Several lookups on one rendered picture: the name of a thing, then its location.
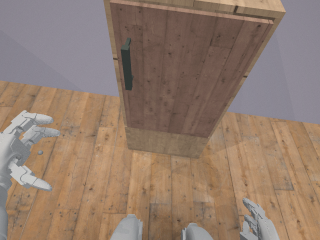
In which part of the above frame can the left robot hand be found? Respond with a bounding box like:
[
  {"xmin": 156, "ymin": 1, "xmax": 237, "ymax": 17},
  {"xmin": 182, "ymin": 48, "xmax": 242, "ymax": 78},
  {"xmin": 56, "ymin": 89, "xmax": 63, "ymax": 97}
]
[{"xmin": 0, "ymin": 110, "xmax": 61, "ymax": 192}]

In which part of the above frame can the robot left forearm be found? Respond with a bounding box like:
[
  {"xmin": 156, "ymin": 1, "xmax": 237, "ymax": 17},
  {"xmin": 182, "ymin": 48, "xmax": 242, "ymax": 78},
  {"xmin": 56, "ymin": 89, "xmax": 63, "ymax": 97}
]
[{"xmin": 0, "ymin": 174, "xmax": 13, "ymax": 240}]

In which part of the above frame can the right robot shin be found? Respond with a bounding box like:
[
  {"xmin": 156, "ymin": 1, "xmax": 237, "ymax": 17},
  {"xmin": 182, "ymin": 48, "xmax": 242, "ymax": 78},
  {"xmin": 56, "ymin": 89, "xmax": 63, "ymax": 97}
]
[{"xmin": 187, "ymin": 223, "xmax": 198, "ymax": 227}]

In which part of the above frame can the right robot hand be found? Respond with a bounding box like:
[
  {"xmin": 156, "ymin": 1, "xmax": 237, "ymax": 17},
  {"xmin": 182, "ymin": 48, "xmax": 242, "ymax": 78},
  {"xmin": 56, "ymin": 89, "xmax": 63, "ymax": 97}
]
[{"xmin": 240, "ymin": 197, "xmax": 280, "ymax": 240}]

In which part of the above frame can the robot right thigh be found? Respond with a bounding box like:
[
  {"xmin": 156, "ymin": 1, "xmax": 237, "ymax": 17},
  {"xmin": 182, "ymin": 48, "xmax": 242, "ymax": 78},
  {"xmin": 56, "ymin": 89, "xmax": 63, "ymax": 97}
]
[{"xmin": 180, "ymin": 226, "xmax": 213, "ymax": 240}]

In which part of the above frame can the cupboard door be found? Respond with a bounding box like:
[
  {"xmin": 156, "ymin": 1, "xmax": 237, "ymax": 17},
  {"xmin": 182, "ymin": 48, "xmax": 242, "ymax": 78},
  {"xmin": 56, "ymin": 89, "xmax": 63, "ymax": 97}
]
[{"xmin": 109, "ymin": 0, "xmax": 274, "ymax": 138}]

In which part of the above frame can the handle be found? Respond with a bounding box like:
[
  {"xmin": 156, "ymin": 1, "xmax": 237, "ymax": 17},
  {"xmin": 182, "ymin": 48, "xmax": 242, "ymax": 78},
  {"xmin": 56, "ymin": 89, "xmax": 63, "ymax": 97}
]
[{"xmin": 120, "ymin": 37, "xmax": 134, "ymax": 91}]

